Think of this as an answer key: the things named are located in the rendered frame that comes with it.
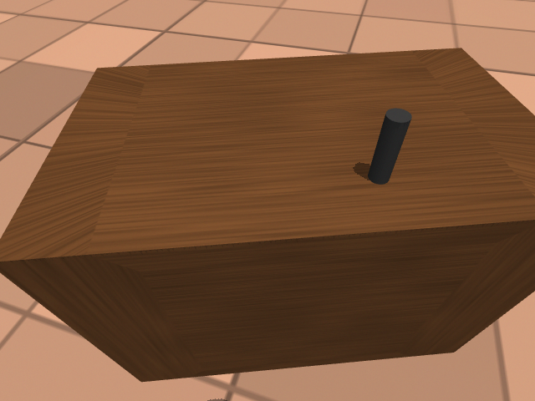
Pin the can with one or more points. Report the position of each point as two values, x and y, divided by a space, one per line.
391 138

